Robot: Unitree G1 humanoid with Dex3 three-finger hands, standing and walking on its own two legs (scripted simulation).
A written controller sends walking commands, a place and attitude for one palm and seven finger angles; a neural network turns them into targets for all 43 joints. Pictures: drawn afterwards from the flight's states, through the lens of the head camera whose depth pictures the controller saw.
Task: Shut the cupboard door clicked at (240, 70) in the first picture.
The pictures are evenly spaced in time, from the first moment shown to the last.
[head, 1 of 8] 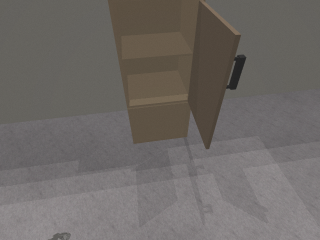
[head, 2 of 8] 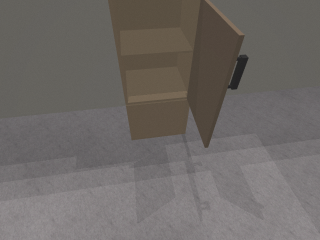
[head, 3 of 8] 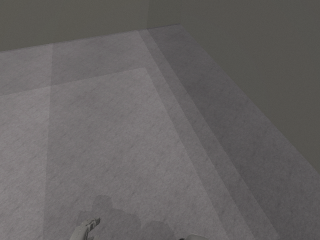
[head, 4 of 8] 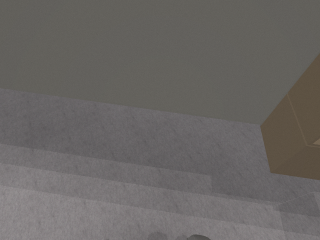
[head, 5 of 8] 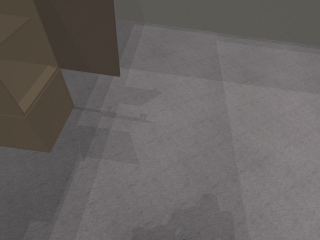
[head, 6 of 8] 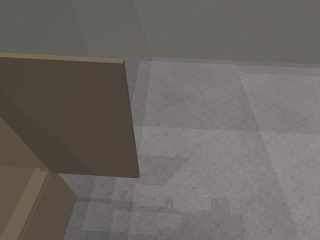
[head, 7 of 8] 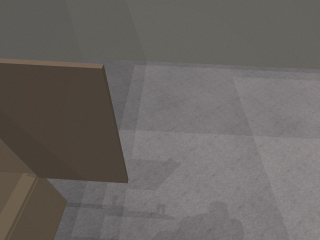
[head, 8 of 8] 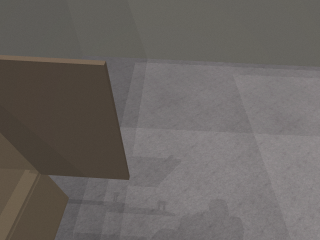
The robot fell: no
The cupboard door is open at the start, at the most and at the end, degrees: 89 89 89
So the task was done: no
